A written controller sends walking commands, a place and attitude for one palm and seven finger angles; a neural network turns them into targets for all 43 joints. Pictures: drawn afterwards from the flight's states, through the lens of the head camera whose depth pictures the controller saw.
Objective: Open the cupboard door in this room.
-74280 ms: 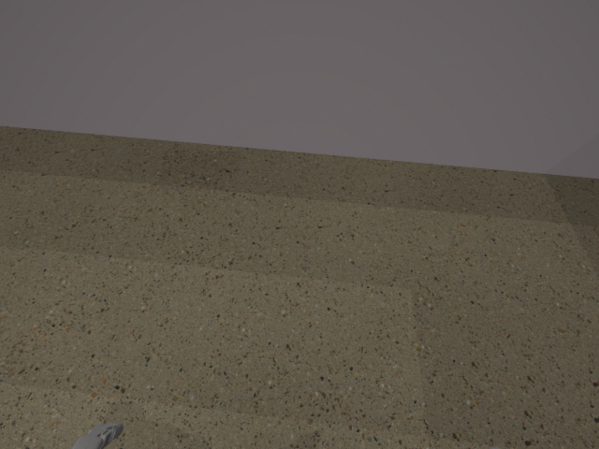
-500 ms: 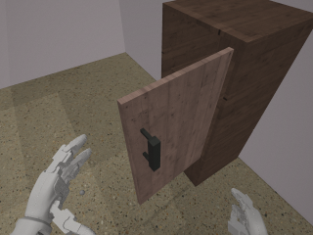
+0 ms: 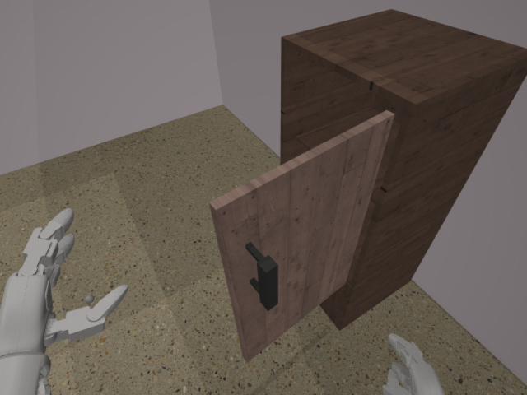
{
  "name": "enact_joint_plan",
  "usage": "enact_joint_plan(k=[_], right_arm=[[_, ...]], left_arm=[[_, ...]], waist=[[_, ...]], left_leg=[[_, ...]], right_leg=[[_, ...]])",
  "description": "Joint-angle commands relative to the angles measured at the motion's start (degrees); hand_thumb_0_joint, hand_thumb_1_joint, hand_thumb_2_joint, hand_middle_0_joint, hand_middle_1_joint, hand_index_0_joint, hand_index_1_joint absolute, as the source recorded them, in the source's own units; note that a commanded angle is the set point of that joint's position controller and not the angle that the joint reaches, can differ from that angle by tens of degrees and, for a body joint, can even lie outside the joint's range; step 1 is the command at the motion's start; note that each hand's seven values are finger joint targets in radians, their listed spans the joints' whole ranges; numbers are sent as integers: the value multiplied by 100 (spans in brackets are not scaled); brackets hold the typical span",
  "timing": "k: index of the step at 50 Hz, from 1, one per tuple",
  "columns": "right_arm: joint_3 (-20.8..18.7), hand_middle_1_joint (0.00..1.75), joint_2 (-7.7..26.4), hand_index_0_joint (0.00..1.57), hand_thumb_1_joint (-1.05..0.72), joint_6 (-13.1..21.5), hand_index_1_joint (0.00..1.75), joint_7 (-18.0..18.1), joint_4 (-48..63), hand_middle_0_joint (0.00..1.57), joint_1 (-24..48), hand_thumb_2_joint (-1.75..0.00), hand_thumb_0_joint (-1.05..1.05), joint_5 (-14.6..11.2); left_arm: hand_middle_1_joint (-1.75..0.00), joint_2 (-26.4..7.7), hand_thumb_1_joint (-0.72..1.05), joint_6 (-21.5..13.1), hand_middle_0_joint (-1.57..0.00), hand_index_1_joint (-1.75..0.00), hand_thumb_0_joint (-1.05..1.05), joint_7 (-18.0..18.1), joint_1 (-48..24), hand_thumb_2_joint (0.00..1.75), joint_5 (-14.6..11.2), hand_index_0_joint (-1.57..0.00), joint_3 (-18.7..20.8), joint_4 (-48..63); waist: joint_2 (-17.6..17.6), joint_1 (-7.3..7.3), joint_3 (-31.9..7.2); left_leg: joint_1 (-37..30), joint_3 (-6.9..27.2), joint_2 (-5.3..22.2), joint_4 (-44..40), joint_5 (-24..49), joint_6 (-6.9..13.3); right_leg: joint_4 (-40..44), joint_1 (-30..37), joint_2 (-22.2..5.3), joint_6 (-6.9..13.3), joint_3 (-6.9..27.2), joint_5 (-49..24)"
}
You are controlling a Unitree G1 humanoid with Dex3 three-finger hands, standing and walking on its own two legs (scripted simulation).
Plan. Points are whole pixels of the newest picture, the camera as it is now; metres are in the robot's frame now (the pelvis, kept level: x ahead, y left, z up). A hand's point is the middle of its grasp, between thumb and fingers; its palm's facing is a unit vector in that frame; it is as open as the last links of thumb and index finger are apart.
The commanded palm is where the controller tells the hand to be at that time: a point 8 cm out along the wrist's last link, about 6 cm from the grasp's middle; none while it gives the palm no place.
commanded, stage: draw the hand back to the body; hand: left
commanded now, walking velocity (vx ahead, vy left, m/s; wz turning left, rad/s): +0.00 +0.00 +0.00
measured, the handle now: (260, 276) +0.31 +0.05 +0.00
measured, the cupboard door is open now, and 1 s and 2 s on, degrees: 96 96 96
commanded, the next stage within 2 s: step back with the hand held close in 0.58 s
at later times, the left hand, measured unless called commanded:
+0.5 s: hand (87, 287) +0.19 +0.23 +0.15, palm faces +0.43 -0.81 -0.40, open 7.5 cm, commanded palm +0.14 +0.27 +0.17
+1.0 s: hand (89, 292) +0.19 +0.23 +0.15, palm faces +0.30 -0.81 -0.51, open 7.4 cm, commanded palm +0.13 +0.28 +0.18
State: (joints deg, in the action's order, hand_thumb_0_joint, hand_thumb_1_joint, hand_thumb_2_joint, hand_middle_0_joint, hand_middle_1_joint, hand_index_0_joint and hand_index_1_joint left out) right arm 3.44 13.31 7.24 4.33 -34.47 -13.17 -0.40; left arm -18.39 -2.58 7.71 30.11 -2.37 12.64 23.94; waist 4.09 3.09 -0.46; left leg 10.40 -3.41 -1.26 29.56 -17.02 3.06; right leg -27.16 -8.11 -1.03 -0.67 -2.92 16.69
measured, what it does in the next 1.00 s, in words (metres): stands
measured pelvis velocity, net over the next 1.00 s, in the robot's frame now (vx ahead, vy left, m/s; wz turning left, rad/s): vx -0.02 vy -0.02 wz -0.04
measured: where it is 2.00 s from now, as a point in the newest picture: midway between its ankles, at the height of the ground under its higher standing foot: outside the picture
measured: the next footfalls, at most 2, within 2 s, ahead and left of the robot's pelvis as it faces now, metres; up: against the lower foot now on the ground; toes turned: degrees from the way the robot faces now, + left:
right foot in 1.86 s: -0.29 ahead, -0.11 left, -0.01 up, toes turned -4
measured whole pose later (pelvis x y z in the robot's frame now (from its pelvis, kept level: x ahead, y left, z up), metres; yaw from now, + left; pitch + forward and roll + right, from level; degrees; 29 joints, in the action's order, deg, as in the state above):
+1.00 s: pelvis -0.02 -0.02 +0.01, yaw -3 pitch +0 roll -1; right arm -0.5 14.5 0.5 4.7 -32.7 -8.7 -0.8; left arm -22.4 -7.2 5.9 32.0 -3.0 20.3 25.5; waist 3.5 0.3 2.0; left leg 13.0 -5.2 0.8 25.5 -12.5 1.9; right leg -23.4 -11.8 1.1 0.6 -1.1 11.6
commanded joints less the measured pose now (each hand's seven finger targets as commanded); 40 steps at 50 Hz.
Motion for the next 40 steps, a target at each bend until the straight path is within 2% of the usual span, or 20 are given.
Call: enact_joint_plan(k=[1,2,6,7,10,11,12,14,17,21,22,24,26,27,34,35,36,37,38,40], right_arm=[[-358,30,661,20,-90,248,30,60,855,20,807,-90,0,36],[-353,30,637,20,-90,224,30,56,858,20,798,-90,0,35],[-378,30,637,20,-90,170,30,48,784,20,867,-90,0,43],[-375,30,611,20,-90,163,30,42,778,20,861,-90,0,44],[-404,30,623,20,-90,171,30,24,733,20,876,-90,0,43],[-406,30,639,20,-90,162,30,29,701,20,905,-90,0,55],[-413,30,619,20,-90,130,30,15,700,20,895,-90,0,46],[-450,30,656,20,-90,65,30,-12,711,20,900,-90,0,41],[-478,30,671,20,-90,-5,30,-6,709,20,953,-90,0,30],[-471,30,637,20,-90,28,30,49,693,20,1033,-90,0,48],[-461,30,604,20,-90,46,30,54,704,20,1065,-90,0,42],[-448,30,582,20,-90,109,30,67,690,20,1049,-90,0,42],[-439,30,598,20,-90,145,30,74,650,20,1038,-90,0,57],[-438,30,565,20,-90,153,30,70,644,20,1050,-90,0,49],[-495,30,599,20,-90,104,30,51,606,20,1062,-90,0,34],[-489,30,610,20,-90,153,30,46,667,20,1112,-90,0,33],[-363,30,574,20,-90,61,30,53,871,20,996,-90,0,-63],[-462,30,589,20,-90,-9,30,72,718,20,1000,-90,0,-2],[-491,30,598,20,-90,-78,30,55,745,20,1005,-90,0,15],[-531,30,650,20,-90,-201,30,33,857,20,978,-90,0,13]], left_arm=[[-30,-1050,58,-375,-19,-30,0,91,-432,76,-5,-19,939,1050],[-30,-1009,62,-381,-19,-30,0,83,-472,78,-14,-19,948,1080],[-30,-1266,76,-416,-19,-30,0,83,-713,84,-46,-19,1290,1131],[-30,-1204,80,-424,-20,-30,0,76,-754,86,-69,-20,1280,1141],[-30,-1331,90,-472,-20,-30,0,85,-916,90,-84,-20,1448,1243],[-30,-1266,90,-442,-20,-30,0,67,-804,90,-87,-20,1406,1026],[-30,-1042,90,-409,-20,-30,0,33,-654,90,-115,-20,1224,837],[-30,-957,90,-386,-20,-30,0,-12,-601,90,-137,-20,1140,714],[-30,-1004,90,-393,-20,-30,0,-38,-740,90,-133,-20,1125,682],[-30,-1352,90,-480,-20,-30,0,8,-959,90,-116,-20,1379,893],[-30,-1272,90,-502,-20,-30,0,1,-1013,90,-116,-20,1316,1001],[-30,-1342,90,-547,-20,-30,0,28,-1011,90,-104,-20,1365,1163],[-30,-1393,90,-531,-20,-30,0,38,-928,90,-106,-20,1422,1096],[-30,-1262,90,-540,-20,-30,0,26,-891,90,-117,-20,1316,1083],[-30,-1106,90,-527,-20,-30,0,-39,-736,90,-155,-20,1241,640],[-30,-1297,90,-620,-20,-30,0,-29,-1260,90,-152,-20,1292,1285],[-30,-2270,90,-893,-20,-30,0,55,-2098,90,-46,-20,2225,1341],[-30,-1624,90,-906,-20,-30,0,-35,-1254,90,-78,-20,1751,835],[-30,-1436,90,-829,-20,-30,0,-72,-638,90,-80,-20,1620,587],[-30,-1278,90,-807,-20,-30,0,-111,-372,90,-64,-20,1439,764]], waist=[[-188,82,-287],[-93,71,-249],[103,112,-336],[104,92,-336],[149,95,-427],[88,105,-304],[-74,70,-165],[-332,64,-144],[-299,59,-117],[-200,110,-240],[-127,100,-241],[117,106,-307],[54,130,-319],[106,99,-252],[-359,85,-1],[-170,89,-308],[-10,-172,405],[-543,-194,156],[-768,-180,87],[-636,-208,-239]], left_leg=[[-317,498,409,-795,1739,-309],[-356,482,403,-813,1863,-317],[-520,402,373,-818,2041,-294],[-572,403,373,-833,2097,-294],[-703,378,363,-826,2215,-281],[-669,348,351,-819,2194,-260],[-666,316,354,-828,2197,-233],[-678,278,353,-839,2150,-194],[-702,240,325,-858,1931,-165],[-740,220,276,-854,1653,-141],[-752,229,273,-866,1616,-144],[-808,220,250,-837,1673,-149],[-791,234,248,-827,1727,-160],[-809,226,253,-838,1703,-158],[-754,176,279,-877,1549,-116],[-849,194,249,-844,1580,-101],[-427,341,323,-702,1105,-74],[-401,419,361,-514,1110,-61],[-504,346,360,-443,1222,-47],[-510,249,392,-392,1452,-74]], right_leg=[[515,233,93,235,79,-1130],[518,253,84,229,83,-1215],[646,423,76,243,143,-1464],[649,416,66,229,137,-1501],[696,456,68,221,150,-1613],[745,452,62,226,150,-1666],[770,387,57,204,158,-1719],[810,393,62,177,154,-1784],[884,378,50,169,193,-1694],[960,426,35,183,248,-1526],[964,400,34,179,263,-1474],[962,411,30,192,270,-1536],[961,462,30,200,271,-1606],[977,400,24,188,285,-1600],[1080,272,45,138,295,-1478],[1053,385,14,139,333,-1543],[1318,-322,-242,176,841,-1753],[1288,-337,-390,171,841,-1926],[1274,-419,-424,143,878,-2199],[1063,-295,-473,94,776,-2546]])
